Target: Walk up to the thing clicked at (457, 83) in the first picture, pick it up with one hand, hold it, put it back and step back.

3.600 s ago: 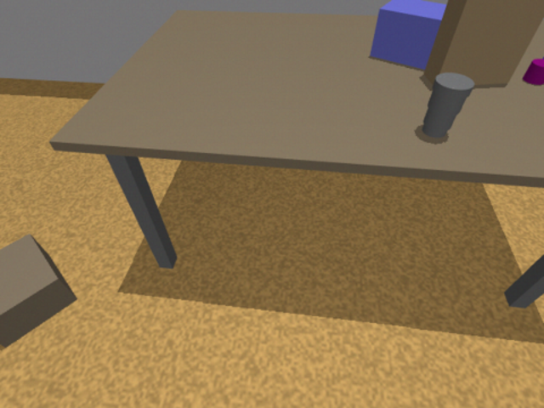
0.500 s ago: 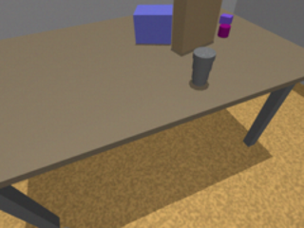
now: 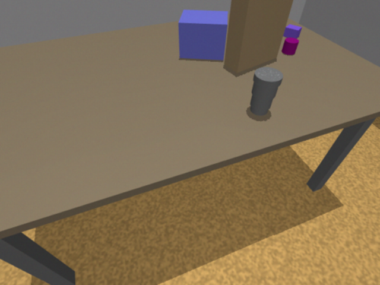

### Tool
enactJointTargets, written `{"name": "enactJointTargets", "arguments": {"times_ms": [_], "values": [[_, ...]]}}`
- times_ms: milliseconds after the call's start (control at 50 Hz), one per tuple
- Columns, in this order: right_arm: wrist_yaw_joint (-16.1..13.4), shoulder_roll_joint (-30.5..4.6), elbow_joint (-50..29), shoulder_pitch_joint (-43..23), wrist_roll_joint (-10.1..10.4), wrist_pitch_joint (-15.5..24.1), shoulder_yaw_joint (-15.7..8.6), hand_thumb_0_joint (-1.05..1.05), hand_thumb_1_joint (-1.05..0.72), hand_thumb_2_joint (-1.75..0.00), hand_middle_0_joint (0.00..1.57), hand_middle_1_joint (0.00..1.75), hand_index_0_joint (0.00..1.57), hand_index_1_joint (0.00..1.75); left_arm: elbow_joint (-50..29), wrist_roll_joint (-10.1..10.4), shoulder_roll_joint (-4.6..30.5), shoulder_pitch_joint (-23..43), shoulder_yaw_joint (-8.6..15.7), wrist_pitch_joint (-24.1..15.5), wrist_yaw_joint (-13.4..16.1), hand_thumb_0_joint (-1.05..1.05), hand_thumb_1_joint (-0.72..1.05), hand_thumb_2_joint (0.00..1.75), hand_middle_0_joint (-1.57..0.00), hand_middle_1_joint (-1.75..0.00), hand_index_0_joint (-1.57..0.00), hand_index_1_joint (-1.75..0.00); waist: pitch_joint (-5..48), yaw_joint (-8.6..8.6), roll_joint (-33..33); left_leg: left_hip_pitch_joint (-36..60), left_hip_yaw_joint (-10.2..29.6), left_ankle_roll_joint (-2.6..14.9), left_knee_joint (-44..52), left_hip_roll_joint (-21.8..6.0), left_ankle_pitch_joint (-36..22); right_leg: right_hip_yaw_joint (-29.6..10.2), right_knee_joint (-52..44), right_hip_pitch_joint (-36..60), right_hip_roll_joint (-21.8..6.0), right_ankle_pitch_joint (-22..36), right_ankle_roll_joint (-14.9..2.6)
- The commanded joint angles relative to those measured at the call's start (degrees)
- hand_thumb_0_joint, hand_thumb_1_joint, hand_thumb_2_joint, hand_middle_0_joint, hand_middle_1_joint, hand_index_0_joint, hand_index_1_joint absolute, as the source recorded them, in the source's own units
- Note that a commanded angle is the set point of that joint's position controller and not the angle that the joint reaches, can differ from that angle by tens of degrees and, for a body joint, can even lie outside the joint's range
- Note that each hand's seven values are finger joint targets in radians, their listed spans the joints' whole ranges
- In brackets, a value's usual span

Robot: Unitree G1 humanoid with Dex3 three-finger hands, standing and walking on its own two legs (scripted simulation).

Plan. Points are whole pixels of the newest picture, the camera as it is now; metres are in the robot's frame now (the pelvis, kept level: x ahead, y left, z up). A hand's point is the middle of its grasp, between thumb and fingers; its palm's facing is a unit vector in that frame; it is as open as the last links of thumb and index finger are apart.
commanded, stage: walk up
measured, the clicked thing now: (263, 93) +0.70 -0.22 +0.02
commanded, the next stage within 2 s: stand in 0.52 s
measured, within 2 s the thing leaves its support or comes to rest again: neither
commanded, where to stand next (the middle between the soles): +0.07 -0.01 m, yaw +0 degrees
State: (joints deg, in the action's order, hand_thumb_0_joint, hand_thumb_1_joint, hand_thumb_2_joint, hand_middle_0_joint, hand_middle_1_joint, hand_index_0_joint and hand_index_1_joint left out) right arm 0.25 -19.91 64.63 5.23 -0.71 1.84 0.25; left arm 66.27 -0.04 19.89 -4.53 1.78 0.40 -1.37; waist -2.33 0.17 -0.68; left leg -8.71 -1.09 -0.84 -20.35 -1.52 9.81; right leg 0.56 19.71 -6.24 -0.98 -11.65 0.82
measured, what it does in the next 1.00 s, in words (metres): stands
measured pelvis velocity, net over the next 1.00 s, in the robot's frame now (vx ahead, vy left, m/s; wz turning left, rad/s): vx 0.01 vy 0.00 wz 0.01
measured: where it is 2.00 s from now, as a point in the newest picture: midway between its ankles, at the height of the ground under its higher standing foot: outside the picture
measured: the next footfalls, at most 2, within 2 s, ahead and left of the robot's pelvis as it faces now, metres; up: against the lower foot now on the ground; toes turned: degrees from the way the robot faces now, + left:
none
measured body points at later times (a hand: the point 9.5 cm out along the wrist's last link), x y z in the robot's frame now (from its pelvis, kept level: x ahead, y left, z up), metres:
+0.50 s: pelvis +0.01 +0.00 +0.00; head +0.02 +0.01 +0.45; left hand +0.09 +0.30 -0.14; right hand +0.10 -0.30 -0.13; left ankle +0.01 +0.13 -0.75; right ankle -0.01 -0.13 -0.75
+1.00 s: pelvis +0.01 +0.00 +0.00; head +0.02 +0.00 +0.45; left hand +0.09 +0.30 -0.13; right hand +0.09 -0.30 -0.13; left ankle +0.01 +0.13 -0.75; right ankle -0.01 -0.13 -0.75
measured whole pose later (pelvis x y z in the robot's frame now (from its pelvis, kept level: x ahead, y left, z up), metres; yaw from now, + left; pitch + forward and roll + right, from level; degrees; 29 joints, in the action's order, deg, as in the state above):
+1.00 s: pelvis +0.01 +0.00 +0.00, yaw +1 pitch -2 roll +0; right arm 0.8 -20.0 65.5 5.3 -0.6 0.4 0.2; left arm 65.7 -0.4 20.1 -5.6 0.6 -0.8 -0.2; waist -2.4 -0.4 0.1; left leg -6.7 -0.7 -0.8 -17.4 -1.1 9.0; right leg 1.0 16.9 -4.1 -1.4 -11.1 1.0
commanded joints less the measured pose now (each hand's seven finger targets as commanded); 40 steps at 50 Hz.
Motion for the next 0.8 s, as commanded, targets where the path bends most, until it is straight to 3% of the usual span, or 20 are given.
{"name": "enactJointTargets", "arguments": {"times_ms": [0, 340, 480, 500, 540, 780], "values": [[-1.1, -12.8, -3.2, -3.3, 0.0, 1.3, -2.8, 0.00, -0.90, -0.90, 0.20, 0.30, 0.20, 0.30, -3.6, -0.2, 11.5, 3.1, 1.7, -1.3, 0.9, 0.00, 0.90, 0.90, -0.20, -0.30, -0.20, -0.30, 4.4, -0.03, 1.6, 1.6, 5.4, 2.06, 3.8, -6.7, -7.0, -4.4, -3.5, 0.1, -5.9, 6.0, -1.83], [-1.1, -12.1, -2.7, -3.6, 0.2, 0.8, -3.0, 0.00, -0.90, -0.90, 0.20, 0.30, 0.20, 0.30, -3.4, -0.4, 11.4, 2.4, 1.8, -1.3, 1.3, 0.00, 0.90, 0.90, -0.20, -0.30, -0.20, -0.30, 5.4, -0.19, 0.9, 3.3, 4.8, 1.74, 3.2, -6.2, -12.3, -3.5, -3.7, 1.8, -6.3, 10.3, -1.46], [-1.2, -12.2, -2.7, -3.4, 0.2, 0.7, -3.0, 0.00, -0.90, -0.90, 0.20, 0.30, 0.20, 0.30, -4.0, -0.5, 11.4, 3.0, 1.8, -1.3, 1.4, 0.00, 0.90, 0.90, -0.20, -0.30, -0.20, -0.30, 5.4, -0.34, 1.0, 2.8, 4.5, 1.82, 3.3, -6.0, -11.9, -3.7, -4.0, 2.8, -6.5, 11.1, -1.62], [-1.1, -12.4, -2.8, -4.6, 0.1, 0.5, -2.8, 0.00, -0.90, -0.90, 0.20, 0.30, 0.20, 0.30, -3.8, -0.5, 11.5, 1.9, 1.5, -1.8, 1.7, 0.00, 0.90, 0.90, -0.20, -0.30, -0.20, -0.30, 4.6, 0.36, 3.0, 3.6, 5.0, 1.59, 3.1, -6.5, -14.7, -4.2, -4.0, 2.6, -7.3, 13.7, -1.53], [-1.1, -12.2, -2.7, -3.2, 0.2, 0.4, -2.7, 0.00, -0.90, -0.90, 0.20, 0.30, 0.20, 0.30, -3.8, -0.5, 11.9, 2.0, 1.6, -2.1, 1.8, 0.00, 0.90, 0.90, -0.20, -0.30, -0.20, -0.30, 5.7, -0.15, 1.7, 3.9, 4.9, 1.71, 3.1, -6.7, -15.7, -4.1, -4.0, 3.6, -7.5, 15.0, -1.53], [-0.7, -12.3, -2.8, -3.4, 0.2, 0.1, -2.4, 0.00, -0.90, -0.90, 0.20, 0.30, 0.20, 0.30, -4.2, -0.6, 12.1, 2.2, 1.0, -2.1, 1.9, 0.00, 0.90, 0.90, -0.20, -0.30, -0.20, -0.30, 4.1, -0.29, 0.7, 4.0, 5.2, 1.50, 4.8, -6.3, -9.5, -3.8, -5.5, 1.1, -7.0, 8.4, -1.32]]}}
